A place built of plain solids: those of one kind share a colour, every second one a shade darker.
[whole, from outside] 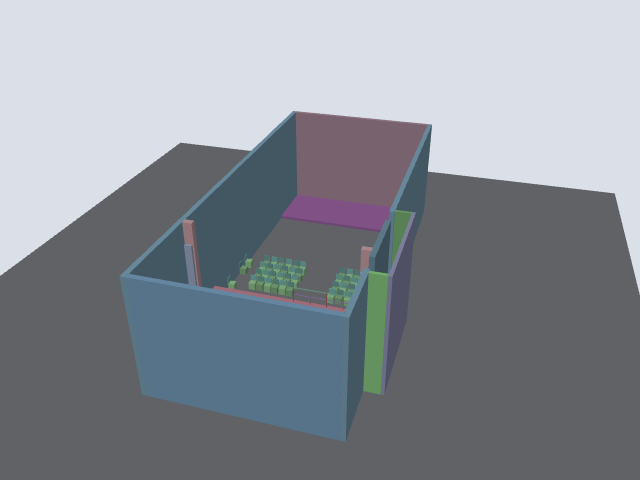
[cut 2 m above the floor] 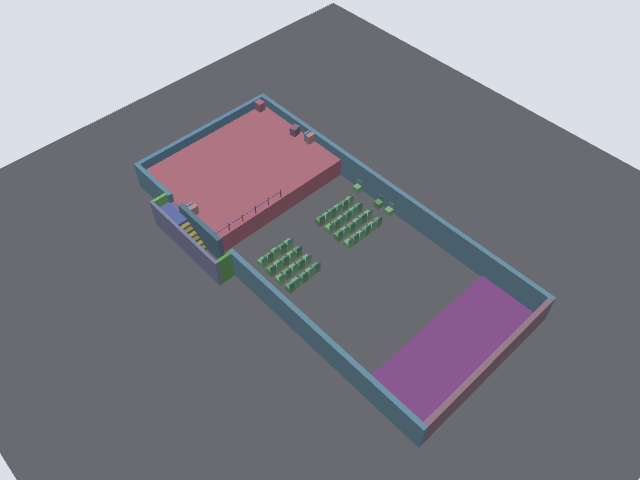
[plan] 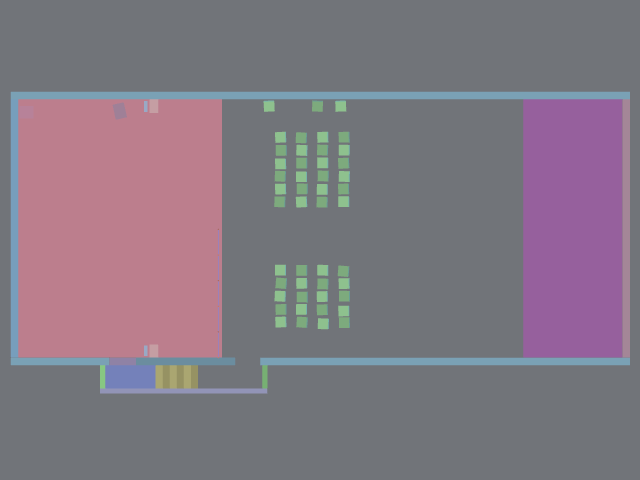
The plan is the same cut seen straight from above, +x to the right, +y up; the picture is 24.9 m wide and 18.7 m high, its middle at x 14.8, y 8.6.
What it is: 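A parish, school or music hall with a timber stage behind a plastered proscenium wall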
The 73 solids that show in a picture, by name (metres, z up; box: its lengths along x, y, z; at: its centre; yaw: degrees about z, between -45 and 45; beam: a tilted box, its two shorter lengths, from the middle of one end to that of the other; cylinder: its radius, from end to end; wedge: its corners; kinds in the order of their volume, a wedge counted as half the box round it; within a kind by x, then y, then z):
{
 "boards_main_1": {"box": [7.93, 10.06, 1.4], "at": [7.01, 9.05, 0.65]},
 "wall_side_1": {"box": [3.85, 0.3, 7.22], "at": [4.67, 3.87, 3.56]},
 "wall_side_2": {"box": [3.87, 0.3, 7.22], "at": [9.57, 3.87, 3.56]},
 "wall_side_3": {"box": [24.13, 0.3, 7.22], "at": [14.81, 14.23, 3.56]},
 "wall_side_4": {"box": [14.41, 0.3, 7.22], "at": [19.67, 3.87, 3.56]},
 "wall_back_1": {"box": [0.3, 10.06, 7.22], "at": [2.9, 9.05, 3.56]},
 "wall_rear_1": {"box": [0.3, 10.06, 7.22], "at": [26.73, 9.05, 3.56]},
 "floor_rear_1": {"box": [3.87, 10.06, 0.25], "at": [24.65, 9.05, 0.07]},
 "wall_pass_out_1": {"box": [6.52, 0.2, 7.22], "at": [9.49, 2.72, 3.56]},
 "chair_seat_1": {"box": [0.42, 0.42, 0.45], "at": [12.82, 13.81, 0.23], "yaw": 2.4},
 "chair_seat_2": {"box": [0.42, 0.42, 0.45], "at": [13.23, 10.09, 0.23], "yaw": -1.1},
 "chair_seat_3": {"box": [0.42, 0.42, 0.45], "at": [13.24, 6.41, 0.23], "yaw": -2.5},
 "chair_seat_4": {"box": [0.42, 0.42, 0.45], "at": [13.25, 11.08, 0.23], "yaw": -2.6},
 "chair_seat_5": {"box": [0.42, 0.42, 0.45], "at": [13.26, 7.43, 0.23]},
 "chair_seat_6": {"box": [0.42, 0.42, 0.45], "at": [13.26, 10.58, 0.23], "yaw": 1.3},
 "chair_seat_7": {"box": [0.42, 0.42, 0.45], "at": [13.26, 11.57, 0.23], "yaw": 0.6},
 "chair_seat_8": {"box": [0.42, 0.42, 0.45], "at": [13.26, 12.6, 0.23], "yaw": 2.7},
 "chair_seat_9": {"box": [0.42, 0.42, 0.45], "at": [13.27, 5.4, 0.23], "yaw": 2.1},
 "chair_seat_10": {"box": [0.42, 0.42, 0.45], "at": [13.28, 5.89, 0.23], "yaw": 1.2},
 "chair_seat_11": {"box": [0.42, 0.42, 0.45], "at": [13.28, 6.92, 0.23], "yaw": -4.6},
 "chair_seat_12": {"box": [0.42, 0.42, 0.45], "at": [13.29, 12.09, 0.23], "yaw": 0.9},
 "chair_seat_13": {"box": [0.42, 0.42, 0.45], "at": [14.07, 12.58, 0.23], "yaw": -2.8},
 "chair_seat_14": {"box": [0.42, 0.42, 0.45], "at": [14.08, 5.89, 0.23], "yaw": 0.2},
 "chair_seat_15": {"box": [0.42, 0.42, 0.45], "at": [14.08, 6.91, 0.23], "yaw": 1.5},
 "chair_seat_16": {"box": [0.42, 0.42, 0.45], "at": [14.08, 7.42, 0.23], "yaw": 1.1},
 "chair_seat_17": {"box": [0.42, 0.42, 0.45], "at": [14.08, 10.08, 0.23], "yaw": 2.9},
 "chair_seat_18": {"box": [0.42, 0.42, 0.45], "at": [14.08, 11.06, 0.23]},
 "chair_seat_19": {"box": [0.42, 0.42, 0.45], "at": [14.08, 11.6, 0.23], "yaw": -0.5},
 "chair_seat_20": {"box": [0.42, 0.42, 0.45], "at": [14.09, 12.09, 0.23], "yaw": -2.5},
 "chair_seat_21": {"box": [0.42, 0.42, 0.45], "at": [14.1, 5.4, 0.23], "yaw": -3.5},
 "chair_seat_22": {"box": [0.42, 0.42, 0.45], "at": [14.1, 6.38, 0.23], "yaw": -0.3},
 "chair_seat_23": {"box": [0.42, 0.42, 0.45], "at": [14.1, 10.59, 0.23], "yaw": -1.2},
 "chair_seat_24": {"box": [0.42, 0.42, 0.45], "at": [14.7, 13.81, 0.23], "yaw": -2.1},
 "chair_seat_25": {"box": [0.42, 0.42, 0.45], "at": [14.88, 5.88, 0.23], "yaw": 1.9},
 "chair_seat_26": {"box": [0.42, 0.42, 0.45], "at": [14.88, 6.39, 0.23], "yaw": 1.7},
 "chair_seat_27": {"box": [0.42, 0.42, 0.45], "at": [14.88, 10.08, 0.23], "yaw": -1.4},
 "chair_seat_28": {"box": [0.42, 0.42, 0.45], "at": [14.89, 10.57, 0.23], "yaw": -0.5},
 "chair_seat_29": {"box": [0.42, 0.42, 0.45], "at": [14.9, 7.42, 0.23], "yaw": -0.9},
 "chair_seat_30": {"box": [0.42, 0.42, 0.45], "at": [14.9, 11.6, 0.23], "yaw": -0.6},
 "chair_seat_31": {"box": [0.42, 0.42, 0.45], "at": [14.9, 12.1, 0.23], "yaw": -2.2},
 "chair_seat_32": {"box": [0.42, 0.42, 0.45], "at": [14.9, 12.6, 0.23], "yaw": 1.3},
 "chair_seat_33": {"box": [0.42, 0.42, 0.45], "at": [14.91, 6.89, 0.23], "yaw": -1.3},
 "chair_seat_34": {"box": [0.42, 0.42, 0.45], "at": [14.92, 11.09, 0.23], "yaw": -1.0},
 "chair_seat_35": {"box": [0.42, 0.42, 0.45], "at": [14.93, 5.34, 0.23], "yaw": -1.1},
 "chair_seat_36": {"box": [0.42, 0.42, 0.45], "at": [15.61, 13.81, 0.23], "yaw": 1.9},
 "chair_seat_37": {"box": [0.42, 0.42, 0.45], "at": [15.71, 7.38, 0.23], "yaw": -4.6},
 "chair_seat_38": {"box": [0.42, 0.42, 0.45], "at": [15.71, 10.59, 0.23], "yaw": 1.0},
 "chair_seat_39": {"box": [0.42, 0.42, 0.45], "at": [15.72, 5.83, 0.23], "yaw": 0.6},
 "chair_seat_40": {"box": [0.42, 0.42, 0.45], "at": [15.72, 10.09, 0.23], "yaw": 0.2},
 "chair_seat_41": {"box": [0.42, 0.42, 0.45], "at": [15.72, 11.59, 0.23], "yaw": 2.8},
 "chair_seat_42": {"box": [0.42, 0.42, 0.45], "at": [15.73, 6.9, 0.23], "yaw": 0.7},
 "chair_seat_43": {"box": [0.42, 0.42, 0.45], "at": [15.73, 12.61, 0.23], "yaw": 0.9},
 "chair_seat_44": {"box": [0.42, 0.42, 0.45], "at": [15.74, 11.07, 0.23], "yaw": -1.3},
 "chair_seat_45": {"box": [0.42, 0.42, 0.45], "at": [15.74, 12.1, 0.23], "yaw": -0.4},
 "chair_seat_46": {"box": [0.42, 0.42, 0.45], "at": [15.75, 5.38, 0.23], "yaw": 0.4},
 "chair_seat_47": {"box": [0.42, 0.42, 0.45], "at": [15.75, 6.41, 0.23], "yaw": -0.7},
 "wall_pass_end_1": {"box": [0.2, 0.9, 7.22], "at": [6.33, 3.27, 3.56]},
 "wall_pass_end_2": {"box": [0.2, 0.9, 7.22], "at": [12.65, 3.27, 3.56]},
 "boards_pass_1": {"box": [1.97, 0.9, 1.4], "at": [7.41, 3.27, 0.65]},
 "step_1": {"box": [0.55, 0.9, 1.21], "at": [8.4, 3.27, 0.56]},
 "step_2": {"box": [0.55, 0.9, 1.02], "at": [8.67, 3.27, 0.46]},
 "step_3": {"box": [0.55, 0.9, 0.82], "at": [8.95, 3.27, 0.36]},
 "step_4": {"box": [0.55, 0.9, 0.63], "at": [9.22, 3.27, 0.27]},
 "step_5": {"box": [0.55, 0.9, 0.44], "at": [9.5, 3.27, 0.17]},
 "step_6": {"box": [0.55, 0.9, 0.24], "at": [9.77, 3.27, 0.07]},
 "wall_pros_1": {"box": [0.34, 0.52, 5.86], "at": [8.33, 4.28, 4.24]},
 "wall_pros_2": {"box": [0.34, 0.54, 5.86], "at": [8.33, 13.81, 4.24]},
 "boards_sill_1": {"box": [1.04, 0.3, 1.4], "at": [7.11, 3.87, 0.65]},
 "drape_1": {"box": [0.14, 0.44, 4.62], "at": [8.01, 13.8, 3.61]},
 "stack_chairs_1": {"box": [0.55, 0.5, 0.94], "at": [3.37, 13.58, 1.83]},
 "crate_1": {"box": [0.45, 0.6, 0.59], "at": [7.0, 13.62, 1.65], "yaw": 12.5},
 "guard_rail_top_1": {"box": [0.045, 4.99, 0.05], "at": [10.84, 6.52, 2.3]},
 "guard_rail_mid_1": {"box": [0.04, 4.99, 0.04], "at": [10.84, 6.52, 1.84]}
}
